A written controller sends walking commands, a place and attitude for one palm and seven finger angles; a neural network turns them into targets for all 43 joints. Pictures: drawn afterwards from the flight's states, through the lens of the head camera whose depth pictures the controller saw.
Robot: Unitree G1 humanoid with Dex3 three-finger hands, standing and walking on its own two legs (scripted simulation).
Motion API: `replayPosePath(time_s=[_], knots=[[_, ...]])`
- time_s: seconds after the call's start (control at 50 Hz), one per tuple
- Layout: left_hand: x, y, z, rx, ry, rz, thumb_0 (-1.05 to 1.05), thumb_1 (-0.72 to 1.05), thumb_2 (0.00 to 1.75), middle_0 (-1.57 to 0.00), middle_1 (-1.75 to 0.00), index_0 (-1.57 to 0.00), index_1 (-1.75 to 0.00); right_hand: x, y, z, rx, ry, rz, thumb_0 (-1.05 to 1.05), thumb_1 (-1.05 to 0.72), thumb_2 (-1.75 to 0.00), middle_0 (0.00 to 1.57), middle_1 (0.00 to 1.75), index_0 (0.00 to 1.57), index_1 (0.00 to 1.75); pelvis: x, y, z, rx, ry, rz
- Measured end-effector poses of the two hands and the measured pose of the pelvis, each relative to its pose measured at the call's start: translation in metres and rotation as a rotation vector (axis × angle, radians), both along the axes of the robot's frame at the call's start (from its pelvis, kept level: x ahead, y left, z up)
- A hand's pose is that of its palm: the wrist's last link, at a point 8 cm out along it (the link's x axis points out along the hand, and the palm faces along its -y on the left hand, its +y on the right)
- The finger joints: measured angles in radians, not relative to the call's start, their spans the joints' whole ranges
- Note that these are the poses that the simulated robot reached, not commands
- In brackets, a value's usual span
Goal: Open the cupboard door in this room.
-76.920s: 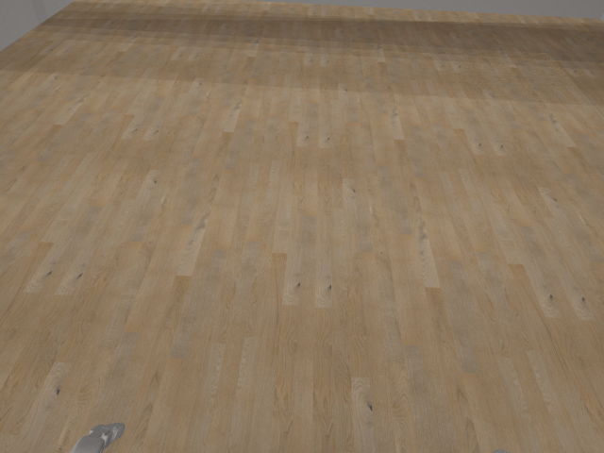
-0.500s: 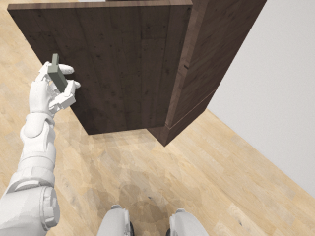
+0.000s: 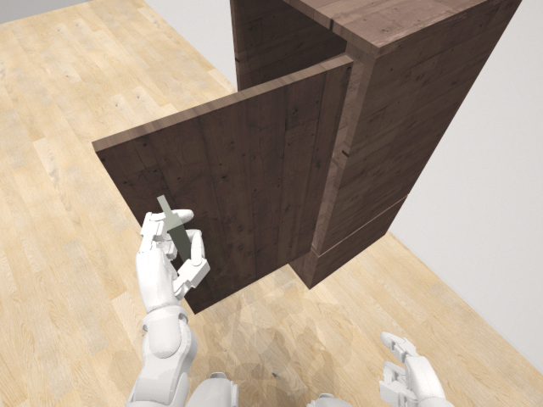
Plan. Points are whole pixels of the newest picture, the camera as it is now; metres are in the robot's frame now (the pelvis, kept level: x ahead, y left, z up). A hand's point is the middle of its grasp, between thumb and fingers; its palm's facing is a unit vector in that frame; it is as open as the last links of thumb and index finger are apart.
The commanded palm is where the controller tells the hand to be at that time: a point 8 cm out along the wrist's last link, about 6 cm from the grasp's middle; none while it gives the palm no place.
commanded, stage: pull the door open along its arc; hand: left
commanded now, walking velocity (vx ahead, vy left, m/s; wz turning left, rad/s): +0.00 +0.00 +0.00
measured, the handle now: (177, 232) +0.36 +0.16 +0.04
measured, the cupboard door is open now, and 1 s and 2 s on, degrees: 85 99 100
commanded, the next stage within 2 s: open thumb and fingers to let go in 0.30 s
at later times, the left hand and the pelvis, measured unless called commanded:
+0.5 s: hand (244, 296) +0.26 +0.05 +0.04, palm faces +0.36 -0.93 -0.01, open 6.1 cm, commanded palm +0.22 +0.10 +0.04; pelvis +0.00 -0.04 +0.00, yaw +3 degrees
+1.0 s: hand (239, 295) +0.27 +0.06 +0.04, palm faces +0.30 -0.95 +0.00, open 13.2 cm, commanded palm +0.22 +0.10 +0.04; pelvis +0.00 -0.01 +0.00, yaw +2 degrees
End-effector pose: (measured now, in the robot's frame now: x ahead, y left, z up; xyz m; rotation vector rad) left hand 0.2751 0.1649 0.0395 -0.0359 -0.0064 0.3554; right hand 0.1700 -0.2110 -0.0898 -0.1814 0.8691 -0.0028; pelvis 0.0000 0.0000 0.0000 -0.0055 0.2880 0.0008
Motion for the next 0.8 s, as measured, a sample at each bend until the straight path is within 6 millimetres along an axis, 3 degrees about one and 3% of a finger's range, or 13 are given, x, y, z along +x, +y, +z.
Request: replayPosePath(time_s=[0.12,0.36,0.54,0.66,0.8], knots=[[-0.018,-0.020,0.003,0.032,0.027,0.033,0.02,0.69,0.75,-0.34,-1.30,-0.34,-1.32,-0.003,-0.007,-0.002,0.012,0.010,0.014,0.01,-0.91,-0.90,0.20,0.30,0.20,0.30,0.001,-0.014,0.002,0.008,-0.019,0.017],[-0.054,-0.067,0.006,-0.002,0.068,-0.003,0.03,0.70,0.76,-0.28,-1.32,-0.36,-1.34,-0.018,-0.042,-0.005,-0.025,0.016,-0.005,0.01,-0.91,-0.90,0.20,0.30,0.20,0.30,0.006,-0.032,0.005,0.030,-0.028,0.034],[-0.048,-0.069,-0.002,0.029,0.051,0.020,0.02,0.67,0.79,-0.34,-1.33,-0.34,-1.34,-0.001,-0.043,-0.013,-0.038,-0.031,0.023,0.02,-0.91,-0.90,0.20,0.30,0.20,0.30,0.001,-0.036,-0.005,0.029,-0.009,0.049],[-0.048,-0.068,-0.002,0.027,0.070,0.011,0.02,0.48,0.71,-0.35,-1.31,-0.36,-1.31,0.007,-0.030,-0.011,-0.012,-0.053,0.034,0.02,-0.91,-0.90,0.20,0.30,0.20,0.30,0.002,-0.033,-0.003,0.029,-0.009,0.051],[-0.047,-0.064,-0.002,0.021,0.070,-0.011,0.01,0.08,0.55,-0.34,-1.27,-0.36,-1.27,0.009,-0.018,-0.007,-0.009,-0.059,0.042,0.01,-0.91,-0.90,0.20,0.30,0.20,0.30,0.002,-0.027,-0.002,0.021,-0.012,0.049]])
